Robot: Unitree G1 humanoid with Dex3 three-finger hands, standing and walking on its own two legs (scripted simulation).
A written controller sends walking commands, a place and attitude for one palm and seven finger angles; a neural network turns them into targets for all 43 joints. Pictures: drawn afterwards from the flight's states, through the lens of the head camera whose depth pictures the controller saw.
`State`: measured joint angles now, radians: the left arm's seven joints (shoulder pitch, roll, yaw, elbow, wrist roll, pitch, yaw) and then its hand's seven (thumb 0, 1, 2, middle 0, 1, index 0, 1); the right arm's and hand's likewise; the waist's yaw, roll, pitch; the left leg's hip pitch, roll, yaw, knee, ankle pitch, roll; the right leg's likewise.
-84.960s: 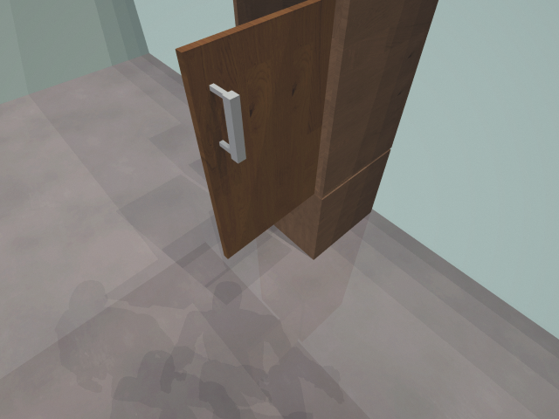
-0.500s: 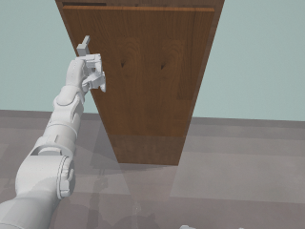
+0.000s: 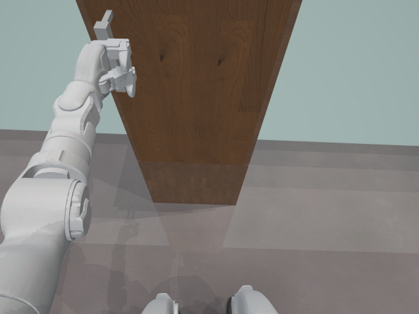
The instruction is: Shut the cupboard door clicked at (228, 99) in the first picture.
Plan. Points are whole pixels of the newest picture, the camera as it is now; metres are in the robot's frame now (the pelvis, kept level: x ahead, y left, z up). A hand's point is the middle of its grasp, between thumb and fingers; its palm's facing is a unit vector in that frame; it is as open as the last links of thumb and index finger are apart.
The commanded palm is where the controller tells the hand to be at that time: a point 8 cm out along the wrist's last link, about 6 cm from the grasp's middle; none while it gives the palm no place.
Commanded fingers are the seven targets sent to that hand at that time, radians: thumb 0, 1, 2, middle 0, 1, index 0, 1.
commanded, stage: pull the fist back off the door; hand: left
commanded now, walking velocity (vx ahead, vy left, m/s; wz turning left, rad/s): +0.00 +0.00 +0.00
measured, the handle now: (115, 53) +0.58 +0.15 +0.15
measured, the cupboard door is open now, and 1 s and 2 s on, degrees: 0 0 0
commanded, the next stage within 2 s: draw the hand back to the body in 0.86 s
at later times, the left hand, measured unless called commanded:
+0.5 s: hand (140, 73) +0.51 +0.10 +0.16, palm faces +0.00 -1.00 -0.02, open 3.1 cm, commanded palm +0.48 +0.14 +0.15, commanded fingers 0.00 0.90 0.90 -1.30 -1.50 -1.30 -1.50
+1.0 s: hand (134, 97) +0.46 +0.10 +0.15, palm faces -0.01 -1.00 -0.01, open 3.1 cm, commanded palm +0.43 +0.15 +0.16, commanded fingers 0.00 0.90 0.90 -1.30 -1.50 -1.30 -1.50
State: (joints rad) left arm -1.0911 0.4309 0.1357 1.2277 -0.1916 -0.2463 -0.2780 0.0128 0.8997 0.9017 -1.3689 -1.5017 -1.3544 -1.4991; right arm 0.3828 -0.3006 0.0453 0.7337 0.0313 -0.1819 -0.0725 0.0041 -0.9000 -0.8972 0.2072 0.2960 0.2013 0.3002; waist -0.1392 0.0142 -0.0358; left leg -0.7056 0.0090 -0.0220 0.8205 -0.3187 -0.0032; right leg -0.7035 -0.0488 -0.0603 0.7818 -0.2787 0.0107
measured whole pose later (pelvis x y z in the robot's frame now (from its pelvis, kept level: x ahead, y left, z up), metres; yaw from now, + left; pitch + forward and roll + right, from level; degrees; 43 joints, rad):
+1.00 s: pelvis +0.07 -0.01 +0.02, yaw -2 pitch +5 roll +0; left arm -0.43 0.16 0.12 0.46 -0.16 -0.08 -0.04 0.01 0.90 0.90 -1.30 -1.50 -1.30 -1.50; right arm 0.24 -0.25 0.01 0.61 0.04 -0.08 -0.05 0.01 -0.90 -0.90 0.21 0.30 0.20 0.30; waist 0.00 0.05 -0.06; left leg -0.36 0.03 0.00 0.64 -0.36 -0.02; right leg -0.39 -0.02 -0.04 0.64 -0.33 0.00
